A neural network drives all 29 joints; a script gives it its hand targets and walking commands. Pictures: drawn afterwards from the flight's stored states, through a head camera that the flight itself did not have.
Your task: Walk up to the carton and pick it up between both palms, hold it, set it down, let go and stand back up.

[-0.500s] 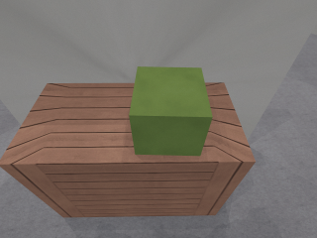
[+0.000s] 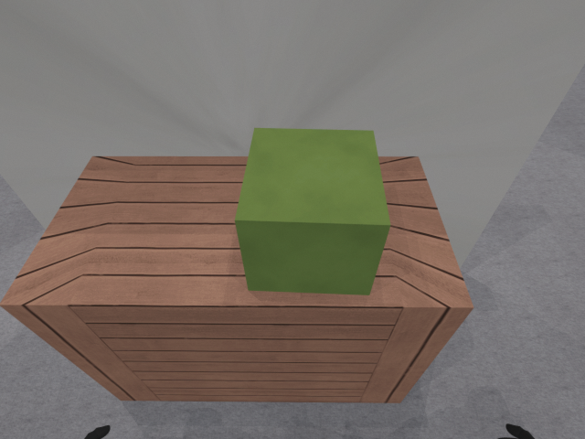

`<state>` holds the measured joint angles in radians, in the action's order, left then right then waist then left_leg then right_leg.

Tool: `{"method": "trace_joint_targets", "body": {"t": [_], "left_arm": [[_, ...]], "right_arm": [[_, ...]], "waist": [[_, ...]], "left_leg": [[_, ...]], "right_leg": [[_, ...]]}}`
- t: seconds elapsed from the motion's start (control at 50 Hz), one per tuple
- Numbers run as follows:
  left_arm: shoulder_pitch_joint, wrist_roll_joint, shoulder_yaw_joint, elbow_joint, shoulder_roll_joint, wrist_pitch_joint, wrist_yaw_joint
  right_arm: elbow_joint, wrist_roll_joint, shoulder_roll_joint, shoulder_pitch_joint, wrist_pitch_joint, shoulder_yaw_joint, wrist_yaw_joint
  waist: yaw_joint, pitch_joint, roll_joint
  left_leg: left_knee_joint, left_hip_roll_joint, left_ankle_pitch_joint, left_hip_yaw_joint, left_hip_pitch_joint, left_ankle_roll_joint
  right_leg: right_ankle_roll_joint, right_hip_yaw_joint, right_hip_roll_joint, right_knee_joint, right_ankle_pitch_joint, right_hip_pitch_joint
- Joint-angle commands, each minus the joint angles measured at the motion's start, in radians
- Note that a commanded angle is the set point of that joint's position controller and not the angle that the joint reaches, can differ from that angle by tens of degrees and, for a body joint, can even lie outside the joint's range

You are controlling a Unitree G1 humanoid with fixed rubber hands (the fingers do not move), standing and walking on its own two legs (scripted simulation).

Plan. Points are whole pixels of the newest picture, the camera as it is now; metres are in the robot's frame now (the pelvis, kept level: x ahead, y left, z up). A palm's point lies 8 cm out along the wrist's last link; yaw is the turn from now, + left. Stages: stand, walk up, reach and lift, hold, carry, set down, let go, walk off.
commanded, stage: walk up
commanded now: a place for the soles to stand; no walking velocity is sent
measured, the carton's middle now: (311, 210) +0.53 -0.01 -0.04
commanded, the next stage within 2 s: none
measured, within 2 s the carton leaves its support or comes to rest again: neither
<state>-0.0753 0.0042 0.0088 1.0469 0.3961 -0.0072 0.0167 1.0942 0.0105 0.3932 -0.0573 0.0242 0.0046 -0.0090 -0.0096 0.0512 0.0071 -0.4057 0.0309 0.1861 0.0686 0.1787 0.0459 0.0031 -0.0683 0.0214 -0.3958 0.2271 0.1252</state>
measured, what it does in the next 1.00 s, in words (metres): steps on the spot: right foot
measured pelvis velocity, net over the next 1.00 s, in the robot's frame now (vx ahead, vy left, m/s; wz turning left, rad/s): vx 0.06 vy -0.05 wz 0.01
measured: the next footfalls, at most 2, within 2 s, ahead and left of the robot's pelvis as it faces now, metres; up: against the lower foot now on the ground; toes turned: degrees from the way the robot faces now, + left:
right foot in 0.96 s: +0.16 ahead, -0.17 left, +0.00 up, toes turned +0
left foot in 1.30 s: +0.08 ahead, +0.09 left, +0.00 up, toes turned +3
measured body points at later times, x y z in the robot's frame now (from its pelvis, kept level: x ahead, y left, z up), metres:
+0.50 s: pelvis +0.04 +0.00 -0.01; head +0.05 +0.01 +0.44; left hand +0.12 +0.33 -0.13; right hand +0.12 -0.32 -0.12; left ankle +0.02 +0.15 -0.74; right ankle -0.01 -0.12 -0.74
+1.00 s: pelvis +0.06 -0.05 -0.02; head +0.10 -0.06 +0.43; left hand +0.15 +0.29 -0.12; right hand +0.15 -0.38 -0.14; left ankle +0.04 +0.12 -0.74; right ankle +0.12 -0.17 -0.75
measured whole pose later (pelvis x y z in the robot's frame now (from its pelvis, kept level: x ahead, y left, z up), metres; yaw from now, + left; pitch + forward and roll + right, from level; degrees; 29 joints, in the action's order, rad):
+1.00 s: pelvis +0.06 -0.05 -0.02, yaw +0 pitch -3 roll +0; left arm -0.13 0.01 0.06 0.94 0.42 -0.01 0.02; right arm 0.95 0.01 0.42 -0.13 -0.01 0.05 -0.02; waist 0.01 0.16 0.03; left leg -0.62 0.09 0.38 0.00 0.19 0.04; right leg -0.02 -0.01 0.01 -0.58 0.20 0.31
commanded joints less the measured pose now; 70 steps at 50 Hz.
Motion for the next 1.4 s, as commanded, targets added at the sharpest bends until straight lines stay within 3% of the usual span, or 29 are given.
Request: {"method": "trace_joint_targets", "body": {"t": [0.0, 0.12, 0.22, 0.3, 0.36, 0.4, 0.5, 0.52, 0.58, 0.6, 0.64, 0.66, 0.7, 0.76, 0.82, 0.9, 0.92, 0.94, 0.96, 1.0, 1.06, 1.16, 1.18, 1.24, 1.28, 1.3, 1.34, 1.36, 1.38], "left_arm": [[0.066, 0.007, 0.057, -0.064, 0.207, 0.016, -0.002], [0.049, 0.003, 0.061, -0.052, 0.198, 0.011, -0.002], [-0.009, 0.012, 0.076, -0.069, 0.200, 0.012, 0.008], [0.009, 0.011, 0.078, -0.092, 0.182, 0.010, 0.006], [-0.017, 0.009, 0.066, -0.077, 0.159, 0.018, 0.001], [-0.061, -0.001, 0.081, -0.088, 0.199, 0.021, -0.005], [-0.119, 0.005, 0.092, -0.085, 0.251, 0.017, -0.012], [-0.102, 0.004, 0.094, -0.087, 0.245, 0.012, -0.013], [-0.076, 0.012, 0.077, -0.116, 0.217, 0.009, -0.013], [-0.034, 0.013, 0.081, -0.131, 0.220, 0.007, -0.007], [0.005, 0.001, 0.056, -0.174, 0.147, 0.009, -0.011], [0.024, -0.009, 0.054, -0.163, 0.140, -0.003, -0.014], [0.029, -0.009, 0.064, -0.183, 0.155, 0.003, -0.020], [-0.076, 0.001, 0.078, -0.181, 0.160, 0.002, -0.002], [-0.056, 0.000, 0.085, -0.173, 0.176, -0.014, 0.007], [-0.170, 0.004, 0.093, -0.122, 0.173, 0.001, -0.005], [-0.180, 0.015, 0.101, -0.118, 0.194, 0.012, -0.008], [-0.210, 0.021, 0.106, -0.124, 0.254, 0.021, -0.015], [-0.128, 0.018, 0.110, -0.148, 0.299, 0.030, -0.022], [-0.060, 0.018, 0.109, -0.168, 0.266, 0.032, -0.027], [-0.022, 0.005, 0.083, -0.159, 0.209, 0.049, -0.032], [-0.042, 0.014, 0.108, -0.169, 0.247, 0.045, -0.033], [-0.046, 0.012, 0.101, -0.168, 0.239, 0.044, -0.033], [-0.006, -0.004, 0.088, -0.178, 0.232, 0.035, -0.026], [-0.023, -0.013, 0.064, -0.169, 0.187, 0.039, -0.023], [-0.020, -0.020, 0.055, -0.168, 0.158, 0.039, -0.027], [-0.029, -0.004, 0.060, -0.119, 0.160, 0.041, -0.024], [-0.032, 0.007, 0.067, -0.116, 0.187, 0.046, -0.023], [-0.044, 0.000, 0.063, -0.103, 0.193, 0.048, -0.023]], "right_arm": [[-0.033, 0.004, 0.208, 0.011, 0.013, 0.042, -0.005], [-0.020, 0.004, 0.209, 0.012, 0.021, 0.033, -0.011], [-0.041, 0.021, 0.211, -0.028, 0.024, 0.050, -0.006], [-0.059, 0.006, 0.230, -0.093, 0.038, 0.052, -0.013], [-0.065, 0.011, 0.247, -0.072, 0.037, 0.054, -0.014], [-0.098, 0.001, 0.211, -0.073, 0.032, 0.059, -0.017], [-0.127, 0.007, 0.169, -0.011, 0.013, 0.052, -0.018], [-0.124, 0.011, 0.159, -0.035, 0.013, 0.055, -0.020], [-0.123, 0.014, 0.161, -0.039, 0.016, 0.053, -0.008], [-0.111, 0.015, 0.164, -0.078, 0.025, 0.054, -0.006], [-0.084, 0.022, 0.257, -0.192, 0.038, 0.083, -0.017], [-0.076, 0.013, 0.290, -0.197, 0.035, 0.092, -0.025], [-0.098, 0.019, 0.291, -0.215, 0.038, 0.103, -0.027], [-0.153, 0.014, 0.259, -0.139, 0.030, 0.113, -0.028], [-0.194, 0.013, 0.222, -0.076, 0.027, 0.099, -0.030], [-0.237, -0.003, 0.199, 0.017, -0.012, 0.084, -0.013], [-0.233, -0.005, 0.154, -0.029, -0.023, 0.071, -0.011], [-0.241, -0.001, 0.108, -0.042, -0.039, 0.051, -0.011], [-0.198, 0.004, 0.125, -0.109, -0.062, 0.048, -0.014], [-0.169, -0.001, 0.195, -0.107, -0.059, 0.075, -0.004], [-0.106, 0.008, 0.179, -0.167, -0.048, 0.080, 0.012], [-0.119, 0.018, 0.182, -0.145, -0.052, 0.088, 0.023], [-0.099, 0.025, 0.168, -0.152, -0.049, 0.090, 0.024], [-0.074, 0.031, 0.155, -0.210, -0.033, 0.093, 0.015], [-0.066, 0.048, 0.218, -0.169, -0.017, 0.104, 0.014], [-0.098, 0.037, 0.242, -0.075, -0.016, 0.098, 0.014], [-0.116, 0.017, 0.200, -0.005, -0.017, 0.077, 0.029], [-0.118, 0.019, 0.188, -0.029, -0.021, 0.071, 0.029], [-0.115, 0.015, 0.175, -0.033, -0.022, 0.070, 0.026]], "waist": [[0.014, -0.046, -0.006], [0.005, -0.056, -0.032], [-0.005, -0.056, 0.014], [0.014, -0.041, 0.064], [-0.008, -0.064, 0.069], [-0.012, -0.097, 0.093], [-0.037, -0.080, -0.057], [-0.032, -0.031, -0.151], [-0.006, -0.017, -0.157], [0.021, -0.031, -0.165], [0.070, -0.116, 0.036], [0.085, -0.098, 0.102], [0.082, -0.024, 0.186], [0.031, -0.073, 0.207], [0.028, -0.058, 0.155], [-0.049, -0.095, 0.095], [-0.057, -0.099, -0.057], [-0.059, -0.126, -0.193], [0.001, -0.098, -0.137], [-0.007, -0.031, -0.151], [0.021, -0.074, -0.123], [-0.009, -0.019, -0.184], [-0.003, -0.002, -0.119], [0.051, -0.066, -0.108], [0.030, -0.099, 0.078], [-0.015, -0.062, 0.097], [-0.034, -0.024, 0.083], [-0.034, 0.005, -0.014], [-0.022, -0.010, 0.019]], "left_leg": [[0.030, 0.043, -0.052, -0.004, 0.003, -0.058], [0.041, 0.073, -0.123, 0.047, 0.022, -0.065], [0.020, 0.042, 0.110, 0.041, 0.118, -0.100], [0.074, 0.130, -0.109, 0.204, 0.003, -0.146], [0.014, 0.166, -0.334, 0.209, -0.028, -0.168], [-0.037, 0.102, -0.387, 0.097, -0.012, -0.118], [-0.176, -0.016, -0.124, -0.077, 0.136, -0.062], [-0.196, -0.031, 0.057, -0.092, 0.171, -0.062], [-0.093, -0.023, 0.198, -0.094, 0.118, -0.068], [0.002, 0.002, -0.014, -0.084, 0.012, -0.074], [-0.004, 0.189, -0.507, 0.151, -0.258, -0.145], [-0.005, 0.283, -0.574, 0.253, -0.277, -0.247], [-0.011, 0.326, -0.823, 0.279, -0.348, -0.321], [-0.001, 0.264, -0.658, 0.080, -0.264, -0.275], [-0.002, 0.234, -0.515, 0.042, -0.139, -0.223], [-0.145, 0.105, -0.155, -0.076, 0.090, -0.122], [-0.225, 0.042, 0.016, -0.122, 0.194, -0.087], [-0.376, -0.031, 0.360, -0.139, 0.231, -0.070], [-0.487, -0.030, 0.437, 0.007, 0.178, -0.065], [-0.488, 0.003, 0.410, 0.066, 0.157, -0.076], [-0.433, 0.033, 0.285, 0.035, 0.107, -0.051], [-0.231, 0.022, 0.294, 0.000, 0.074, -0.060], [-0.213, 0.020, 0.268, -0.015, 0.051, -0.063], [0.033, 0.001, 0.083, -0.031, -0.098, -0.079], [0.155, 0.123, 0.019, 0.110, -0.141, -0.110], [0.178, 0.170, 0.095, 0.183, -0.048, -0.138], [0.142, 0.128, 0.272, 0.096, 0.204, -0.145], [0.123, 0.095, 0.219, 0.041, 0.206, -0.117], [0.102, 0.064, 0.215, 0.023, 0.122, -0.098]], "right_leg": [[-0.059, 0.115, 0.131, 0.128, 0.123, 0.031], [-0.045, 0.096, 0.118, 0.103, 0.019, -0.019], [-0.082, 0.074, 0.085, 0.055, 0.223, -0.058], [-0.033, 0.029, 0.051, -0.076, 0.056, 0.055], [-0.028, 0.054, 0.054, -0.036, -0.029, 0.025], [-0.046, 0.071, 0.079, -0.030, -0.149, -0.034], [-0.139, 0.149, 0.181, 0.011, -0.265, -0.176], [-0.142, 0.149, 0.184, 0.020, -0.286, -0.140], [-0.155, 0.155, 0.198, 0.019, -0.289, -0.099], [-0.129, 0.114, 0.178, -0.029, -0.310, -0.020], [-0.019, 0.009, 0.045, -0.220, -0.179, 0.182], [0.004, 0.044, 0.011, -0.282, 0.083, 0.244], [-0.019, 0.122, -0.017, -0.439, 0.418, 0.401], [-0.033, 0.146, 0.009, -0.413, 0.338, 0.306], [-0.026, 0.091, 0.030, -0.329, 0.172, 0.227], [-0.044, 0.027, -0.016, -0.078, -0.186, -0.080], [-0.057, 0.092, 0.038, -0.034, -0.206, -0.141], [-0.106, 0.361, 0.225, 0.108, -0.143, -0.092], [-0.141, 0.531, 0.310, 0.168, 0.068, 0.066], [-0.168, 0.478, 0.263, 0.166, 0.234, 0.115], [-0.155, 0.276, 0.212, 0.137, 0.014, 0.079], [-0.177, 0.287, 0.244, 0.146, 0.084, 0.105], [-0.185, 0.278, 0.258, 0.154, 0.082, 0.140], [-0.120, 0.208, 0.200, 0.067, 0.019, 0.150], [-0.056, 0.118, 0.119, -0.080, -0.100, 0.165], [-0.019, 0.046, 0.037, -0.087, -0.014, 0.157], [-0.029, 0.059, 0.037, -0.068, 0.055, -0.053], [-0.035, 0.096, 0.077, -0.015, 0.034, -0.049], [-0.058, 0.162, 0.111, 0.027, 0.032, 0.012]]}}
